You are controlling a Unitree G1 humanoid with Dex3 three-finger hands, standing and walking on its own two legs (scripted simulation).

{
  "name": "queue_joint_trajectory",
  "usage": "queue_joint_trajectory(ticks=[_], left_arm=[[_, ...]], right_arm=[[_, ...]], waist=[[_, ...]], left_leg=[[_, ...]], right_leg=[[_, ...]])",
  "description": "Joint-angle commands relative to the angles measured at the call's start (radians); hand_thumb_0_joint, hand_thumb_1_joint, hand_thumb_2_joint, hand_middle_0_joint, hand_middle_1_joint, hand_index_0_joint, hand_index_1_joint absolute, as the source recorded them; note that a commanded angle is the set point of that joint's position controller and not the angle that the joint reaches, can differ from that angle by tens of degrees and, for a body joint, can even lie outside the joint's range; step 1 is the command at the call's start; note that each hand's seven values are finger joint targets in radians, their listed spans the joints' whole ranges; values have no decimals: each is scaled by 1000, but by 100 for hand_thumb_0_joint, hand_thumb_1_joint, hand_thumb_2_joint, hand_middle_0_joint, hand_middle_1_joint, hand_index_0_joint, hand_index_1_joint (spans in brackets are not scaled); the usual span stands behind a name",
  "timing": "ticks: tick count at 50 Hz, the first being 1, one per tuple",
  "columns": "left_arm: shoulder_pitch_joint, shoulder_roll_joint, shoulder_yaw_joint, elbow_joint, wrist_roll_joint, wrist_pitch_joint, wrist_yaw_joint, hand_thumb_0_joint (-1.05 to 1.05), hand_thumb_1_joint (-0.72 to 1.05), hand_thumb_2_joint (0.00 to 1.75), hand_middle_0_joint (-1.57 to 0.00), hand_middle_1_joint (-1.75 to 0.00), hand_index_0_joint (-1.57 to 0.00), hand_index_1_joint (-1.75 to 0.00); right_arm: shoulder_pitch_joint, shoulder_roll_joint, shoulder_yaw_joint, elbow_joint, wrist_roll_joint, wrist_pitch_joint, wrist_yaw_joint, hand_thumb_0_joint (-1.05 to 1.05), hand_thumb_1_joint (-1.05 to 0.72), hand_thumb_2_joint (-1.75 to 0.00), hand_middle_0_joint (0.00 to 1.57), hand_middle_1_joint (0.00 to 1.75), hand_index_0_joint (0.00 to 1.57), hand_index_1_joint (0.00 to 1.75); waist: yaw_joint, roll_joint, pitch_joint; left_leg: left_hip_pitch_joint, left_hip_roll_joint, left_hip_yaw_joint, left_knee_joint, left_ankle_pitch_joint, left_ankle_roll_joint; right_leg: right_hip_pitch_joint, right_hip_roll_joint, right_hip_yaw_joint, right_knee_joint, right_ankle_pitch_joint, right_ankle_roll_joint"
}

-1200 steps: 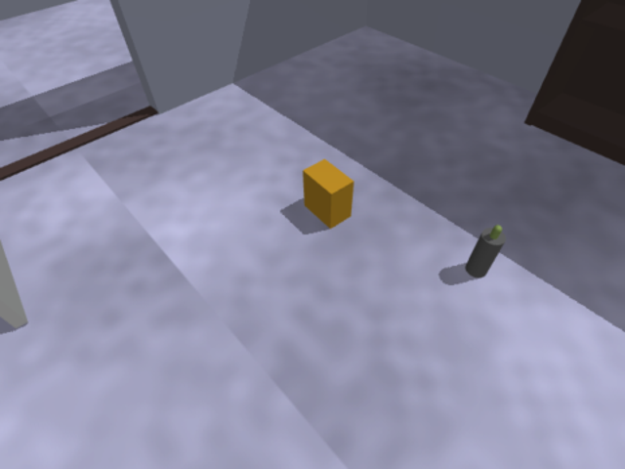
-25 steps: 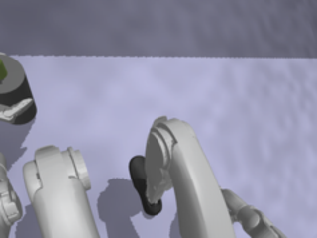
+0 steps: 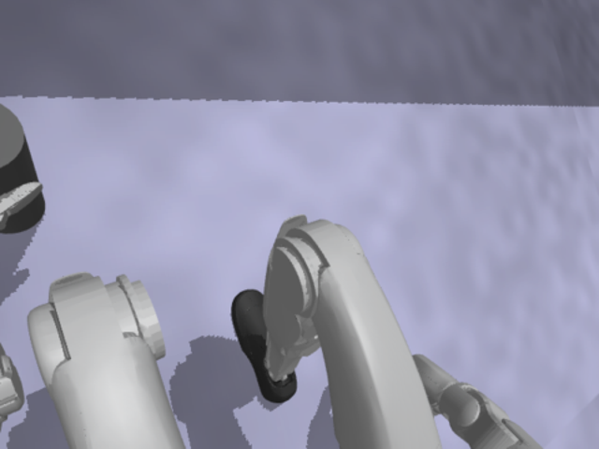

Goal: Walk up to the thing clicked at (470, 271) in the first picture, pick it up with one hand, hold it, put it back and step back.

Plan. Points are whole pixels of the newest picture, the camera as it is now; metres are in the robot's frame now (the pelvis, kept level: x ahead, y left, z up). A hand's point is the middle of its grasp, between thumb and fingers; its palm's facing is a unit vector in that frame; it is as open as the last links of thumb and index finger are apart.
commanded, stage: open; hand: left
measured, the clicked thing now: out of the picture +0.47 +0.23 -0.17
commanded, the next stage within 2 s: withdraw in 0.42 s
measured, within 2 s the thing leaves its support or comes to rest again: rests again in 1.08 s
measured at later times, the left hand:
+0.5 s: hand out of the picture +0.48 +0.24 -0.14, palm faces +0.15 -0.99 +0.01, open 14.5 cm
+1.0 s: hand out of the picture +0.49 +0.31 -0.04, palm faces +0.19 -0.98 -0.06, open 17.5 cm
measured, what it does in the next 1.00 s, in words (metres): stands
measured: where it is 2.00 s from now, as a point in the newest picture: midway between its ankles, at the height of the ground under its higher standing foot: (206, 406)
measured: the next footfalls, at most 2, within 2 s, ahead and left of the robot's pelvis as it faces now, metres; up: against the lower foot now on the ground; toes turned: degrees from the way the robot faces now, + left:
none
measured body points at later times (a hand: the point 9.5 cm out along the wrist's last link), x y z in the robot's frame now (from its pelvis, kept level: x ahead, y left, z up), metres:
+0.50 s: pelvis +0.00 +0.00 +0.00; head +0.24 +0.16 +0.34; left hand +0.46 +0.29 -0.14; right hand +0.11 -0.26 -0.05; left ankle +0.08 +0.12 -0.27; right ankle +0.14 -0.12 -0.27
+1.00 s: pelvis +0.00 +0.00 +0.02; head +0.22 +0.14 +0.39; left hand +0.48 +0.36 -0.03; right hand +0.10 -0.27 -0.05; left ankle +0.08 +0.12 -0.27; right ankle +0.14 -0.12 -0.27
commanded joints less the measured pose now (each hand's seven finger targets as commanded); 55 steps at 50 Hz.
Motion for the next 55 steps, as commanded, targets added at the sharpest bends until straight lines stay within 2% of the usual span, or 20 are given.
queue_joint_trajectory(ticks=[1, 5, 9, 14, 15, 16, 21, 27, 29, 33, 35, 37, 41, 44, 45, 48, 49, 50, 52, 55], left_arm=[[-413, 182, 24, -240, -27, -132, -2, 0, -27, 66, -96, -93, -99, -92], [-416, 174, 9, -219, -28, -132, -8, 0, -49, 48, -73, -69, -72, -69], [-378, 183, 14, -128, -7, -123, -6, 0, -56, 37, -62, -55, -62, -56], [-296, 177, 25, -86, 8, -105, -16, 0, -54, 33, -54, -48, -54, -48], [-290, 151, 10, -80, 9, -101, -15, 0, -55, 32, -52, -46, -52, -47], [-303, 173, 30, -108, 4, -101, -15, 0, -51, 33, -53, -46, -53, -47], [-335, 186, 30, -132, -11, -101, -12, 0, -45, 29, -43, -37, -42, -38], [-338, 169, 4, -110, 3, -108, -13, 0, -50, 24, -28, -28, -27, -29], [-348, 196, 7, -119, 14, -108, -17, 0, -52, 21, -20, -22, -19, -23], [-374, 268, 64, -244, 5, -101, -26, 0, -54, 17, -16, -17, -15, -18], [-356, 297, 104, -308, 6, -84, -32, 0, -51, 15, -13, -14, -12, -15], [-365, 301, 95, -372, 19, -51, -34, 0, -53, 10, -10, -9, -8, -10], [-415, 244, 58, -434, 6, 40, -58, 0, -56, 6, -7, -5, -5, -6], [-405, 221, 54, -405, -6, 118, -86, 0, -61, 3, -6, -3, -4, -4], [-428, 186, 19, -393, -12, 140, -101, 0, -61, 2, -6, -3, -5, -4], [-361, 157, 18, -271, -11, 204, -135, 0, -61, 3, -5, -4, -6, -4], [-370, 150, 11, -274, -14, 211, -146, 0, -53, 8, -6, -5, -5, -6], [-357, 294, 53, -309, 133, 259, -95, 0, -56, 6, -8, -7, -7, -7], [-404, 260, 43, -334, 141, 318, -75, 0, -55, 6, -8, -7, -7, -7], [-395, 332, 99, -401, 184, 398, -47, 0, -58, 5, -9, -8, -9, -8]], right_arm=[[112, -342, -93, 3, -3, 13, -21, 0, -91, -89, 20, 30, 20, 30], [87, -339, -91, 3, -4, 9, -23, 0, -91, -90, 20, 30, 20, 30], [91, -338, -85, -6, -6, 18, -22, 0, -90, -90, 20, 30, 20, 30], [78, -347, -87, -29, -6, 36, -24, 0, -90, -90, 20, 30, 20, 30], [80, -348, -87, -33, -5, 37, -21, 0, -90, -90, 20, 30, 20, 30], [81, -348, -85, -41, -5, 36, -20, 0, -90, -90, 20, 30, 20, 30], [83, -336, -76, -45, -2, 34, -19, 0, -90, -90, 20, 30, 20, 30], [90, -342, -77, -39, -6, 33, -20, 0, -89, -90, 20, 30, 20, 30], [80, -344, -79, -41, -4, 35, -23, 0, -89, -90, 20, 30, 20, 30], [97, -345, -95, -37, 0, 42, -26, 0, -89, -90, 20, 30, 20, 30], [123, -347, -114, -32, 5, 47, -30, 0, -89, -90, 20, 30, 20, 30], [140, -339, -133, -38, 14, 53, -33, 0, -89, -90, 20, 30, 20, 30], [199, -317, -173, -20, 50, 63, -41, 0, -89, -90, 20, 30, 20, 30], [251, -301, -203, -12, 79, 73, -48, 0, -89, -90, 20, 30, 20, 30], [251, -292, -204, -15, 88, 75, -48, 0, -89, -90, 20, 30, 20, 30], [250, -285, -224, -27, 116, 75, -53, 0, -87, -89, 20, 30, 20, 30], [257, -283, -224, -34, 120, 76, -51, 0, -85, -90, 20, 30, 20, 30], [273, -254, -264, -36, 141, 95, -54, 0, -93, -91, 20, 30, 20, 30], [297, -249, -285, -55, 163, 119, -52, 0, -92, -91, 20, 30, 20, 30], [320, -235, -316, -69, 186, 142, -55, 0, -98, -93, 20, 30, 20, 30]], waist=[[-112, 542, -699], [-109, 521, -669], [-110, 487, -637], [-88, 515, -610], [-101, 508, -602], [-95, 504, -612], [-105, 463, -623], [-120, 496, -602], [-112, 503, -581], [-69, 557, -664], [-44, 611, -731], [-29, 657, -780], [-37, 664, -802], [-32, 600, -787], [-43, 581, -761], [-35, 460, -675], [-38, 447, -675], [77, 519, -800], [57, 569, -857], [86, 581, -927]], left_leg=[[468, 56, 51, -315, 171, -13], [427, 55, 57, -306, 145, -6], [385, 54, 58, -312, 117, -2], [439, 61, 36, -346, 151, -15], [439, 63, 31, -349, 152, -16], [428, 62, 34, -345, 146, -14], [366, 57, 54, -316, 117, 5], [413, 63, 37, -336, 119, -6], [412, 66, 34, -345, 97, -7], [437, 65, 55, -347, 128, -10], [507, 67, 56, -362, 187, -19], [525, 68, 70, -376, 215, -22], [508, 65, 88, -394, 214, -14], [448, 58, 102, -397, 173, 0], [410, 54, 105, -404, 144, 5], [328, 50, 110, -411, 60, 22], [308, 46, 110, -417, 47, 24], [432, 41, 136, -481, 113, 9], [479, 48, 134, -522, 108, 5], [520, 49, 153, -538, 164, 6]], right_leg=[[355, 36, -66, -161, 200, -67], [350, 39, -61, -169, 184, -66], [357, 40, -72, -178, 159, -63], [308, 37, -92, -164, 176, -69], [299, 36, -94, -159, 179, -70], [312, 39, -94, -164, 176, -68], [368, 47, -80, -188, 164, -61], [322, 42, -93, -176, 162, -66], [294, 41, -92, -177, 141, -69], [345, 40, -79, -172, 163, -70], [352, 34, -74, -163, 202, -73], [356, 31, -61, -159, 217, -81], [323, 24, -38, -176, 219, -86], [307, 21, -25, -202, 190, -84], [291, 19, -24, -206, 164, -84], [239, 18, -20, -236, 87, -82], [253, 18, -20, -241, 75, -81], [261, 16, 1, -262, 94, -91], [238, 14, 12, -259, 80, -95], [250, 13, 38, -264, 113, -98]])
